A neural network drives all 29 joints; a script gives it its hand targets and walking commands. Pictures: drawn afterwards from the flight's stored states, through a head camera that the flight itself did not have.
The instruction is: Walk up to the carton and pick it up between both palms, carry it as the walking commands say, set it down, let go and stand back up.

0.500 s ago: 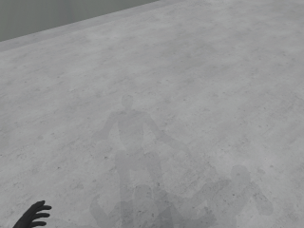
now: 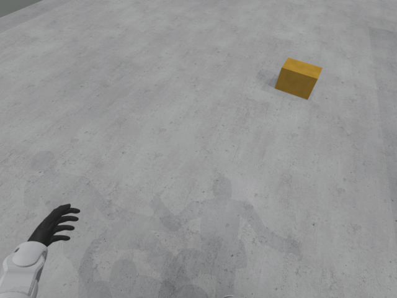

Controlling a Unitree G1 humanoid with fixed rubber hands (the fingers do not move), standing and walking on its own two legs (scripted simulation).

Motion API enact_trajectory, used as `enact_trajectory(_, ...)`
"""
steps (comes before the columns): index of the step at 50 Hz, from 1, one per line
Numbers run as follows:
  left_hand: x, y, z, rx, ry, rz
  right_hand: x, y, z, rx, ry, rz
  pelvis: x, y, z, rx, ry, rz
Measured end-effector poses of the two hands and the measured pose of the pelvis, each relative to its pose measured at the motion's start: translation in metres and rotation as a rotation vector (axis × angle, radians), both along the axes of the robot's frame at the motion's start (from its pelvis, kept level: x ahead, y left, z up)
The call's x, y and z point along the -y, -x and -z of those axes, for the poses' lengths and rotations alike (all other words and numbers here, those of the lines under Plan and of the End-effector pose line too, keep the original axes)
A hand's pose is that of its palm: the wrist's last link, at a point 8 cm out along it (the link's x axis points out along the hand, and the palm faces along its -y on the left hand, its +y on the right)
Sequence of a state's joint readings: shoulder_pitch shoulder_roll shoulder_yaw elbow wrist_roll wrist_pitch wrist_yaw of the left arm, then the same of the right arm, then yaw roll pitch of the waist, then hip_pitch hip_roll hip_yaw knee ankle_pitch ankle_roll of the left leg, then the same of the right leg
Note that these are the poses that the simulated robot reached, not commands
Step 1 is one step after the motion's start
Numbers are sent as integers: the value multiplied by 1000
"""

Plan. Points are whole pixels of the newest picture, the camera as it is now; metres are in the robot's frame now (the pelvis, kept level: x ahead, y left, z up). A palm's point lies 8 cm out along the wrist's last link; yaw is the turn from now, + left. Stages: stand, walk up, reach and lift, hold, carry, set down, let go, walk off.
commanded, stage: walk up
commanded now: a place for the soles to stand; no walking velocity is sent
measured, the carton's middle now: (297, 78) +1.72 -1.07 -0.66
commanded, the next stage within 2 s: none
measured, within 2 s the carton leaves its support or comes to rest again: neither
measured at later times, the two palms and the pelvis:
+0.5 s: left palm (99, 162) +0.50 +0.22 -0.06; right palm out of the picture +0.20 -0.42 -0.02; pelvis +0.25 -0.04 +0.01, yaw -17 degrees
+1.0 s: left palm (143, 126) +0.67 +0.11 -0.10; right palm (370, 156) +0.45 -0.54 -0.05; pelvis +0.49 -0.18 -0.01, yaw -25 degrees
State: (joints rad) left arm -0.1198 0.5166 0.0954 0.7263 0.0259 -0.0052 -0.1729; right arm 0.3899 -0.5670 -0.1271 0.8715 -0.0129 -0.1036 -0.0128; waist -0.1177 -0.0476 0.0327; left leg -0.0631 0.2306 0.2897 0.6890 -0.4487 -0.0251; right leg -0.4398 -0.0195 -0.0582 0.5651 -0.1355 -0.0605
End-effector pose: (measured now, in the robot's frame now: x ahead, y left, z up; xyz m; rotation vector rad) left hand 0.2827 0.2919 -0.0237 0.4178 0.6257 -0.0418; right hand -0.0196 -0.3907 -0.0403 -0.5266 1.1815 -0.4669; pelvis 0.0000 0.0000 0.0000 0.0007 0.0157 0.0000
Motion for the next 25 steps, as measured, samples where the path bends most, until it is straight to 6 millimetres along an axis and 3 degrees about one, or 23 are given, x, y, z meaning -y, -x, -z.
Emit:
enact_trajectory(2, 4, -6, 10, -37, -11, -30, -4, -24, 9, 15, -40, -3, 7, -17, -1, 7, 2, 28)
enact_trajectory(9, -8, 22, 44, -268, -36, -143, -21, -137, 19, 94, -128, -99, 14, -86, -8, 15, 29, 103)
enact_trajectory(13, -19, 12, 62, -335, -35, -161, -21, -194, 16, 130, -102, -128, 12, -133, -1, 21, 31, 133)
enact_trajectory(16, -12, -22, 76, -364, -48, -120, -9, -215, 8, 190, -44, -92, 12, -166, 7, 21, 3, 187)
enact_trajectory(18, 2, -58, 75, -364, -50, -61, 0, -220, -1, 217, -22, -38, 17, -185, 3, 23, -13, 221)
enact_trajectory(25, 70, -217, 37, -235, -30, 119, 33, -217, -21, 173, 7, 89, 44, -249, -14, 19, -16, 299)
